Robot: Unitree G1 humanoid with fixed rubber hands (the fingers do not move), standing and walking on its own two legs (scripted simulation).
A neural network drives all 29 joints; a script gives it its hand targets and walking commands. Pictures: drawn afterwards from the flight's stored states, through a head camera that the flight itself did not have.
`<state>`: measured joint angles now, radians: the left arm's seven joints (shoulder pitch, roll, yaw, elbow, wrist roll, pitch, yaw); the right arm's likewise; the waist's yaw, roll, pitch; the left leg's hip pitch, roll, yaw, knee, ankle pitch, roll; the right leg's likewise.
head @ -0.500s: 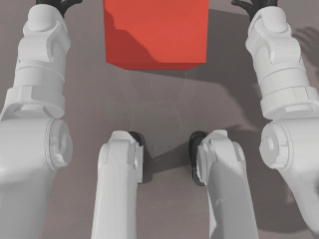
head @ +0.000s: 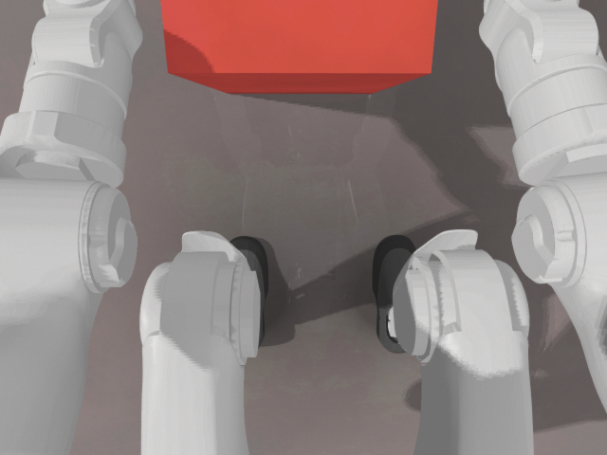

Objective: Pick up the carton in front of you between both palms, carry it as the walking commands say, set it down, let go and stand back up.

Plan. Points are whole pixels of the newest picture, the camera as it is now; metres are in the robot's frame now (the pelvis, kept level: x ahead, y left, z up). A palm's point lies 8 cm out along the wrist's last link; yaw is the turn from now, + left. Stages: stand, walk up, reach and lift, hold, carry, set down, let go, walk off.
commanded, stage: reach and lift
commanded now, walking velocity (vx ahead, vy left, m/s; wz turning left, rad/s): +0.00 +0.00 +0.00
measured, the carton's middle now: out of the picture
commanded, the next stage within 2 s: none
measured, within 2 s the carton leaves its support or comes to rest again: leaves its support in 0.68 s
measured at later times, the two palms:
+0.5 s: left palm out of the picture +0.56 +0.18 -0.17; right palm out of the picture +0.56 -0.12 -0.17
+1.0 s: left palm out of the picture +0.51 +0.18 +0.00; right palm out of the picture +0.52 -0.12 +0.00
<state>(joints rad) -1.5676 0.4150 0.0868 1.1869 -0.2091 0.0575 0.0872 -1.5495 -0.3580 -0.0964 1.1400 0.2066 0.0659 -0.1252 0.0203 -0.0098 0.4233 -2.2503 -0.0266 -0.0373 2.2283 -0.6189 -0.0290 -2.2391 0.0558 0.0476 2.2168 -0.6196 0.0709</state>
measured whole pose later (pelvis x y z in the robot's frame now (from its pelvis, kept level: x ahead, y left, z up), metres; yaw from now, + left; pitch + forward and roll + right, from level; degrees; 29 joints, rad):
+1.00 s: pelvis -0.01 -0.01 +0.07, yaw +1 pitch +42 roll -1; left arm -1.24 0.11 0.44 0.85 0.19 0.36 0.05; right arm -1.23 -0.05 -0.51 0.83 -0.19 0.33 -0.10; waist 0.02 -0.03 -0.05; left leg -2.16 -0.11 -0.10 1.95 -0.53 -0.08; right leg -2.15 0.12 0.08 1.95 -0.54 0.09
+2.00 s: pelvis +0.06 -0.01 +0.32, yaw +2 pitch +25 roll +0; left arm -0.54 -0.10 0.37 0.59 0.22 0.36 0.03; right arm -0.54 0.13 -0.39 0.60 -0.21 0.33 -0.05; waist 0.01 -0.02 -0.21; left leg -1.07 -0.08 -0.13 1.05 -0.40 -0.04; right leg -1.07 0.09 0.13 1.05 -0.41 0.04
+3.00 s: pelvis +0.08 -0.01 +0.41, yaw +2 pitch -3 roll +0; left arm -0.31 -0.16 0.28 0.36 0.30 0.64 -0.01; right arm -0.31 0.16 -0.30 0.37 -0.30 0.62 0.01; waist 0.00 0.00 -0.01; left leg -0.16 -0.04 -0.14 0.43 -0.21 -0.02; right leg -0.16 0.04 0.15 0.43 -0.22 0.02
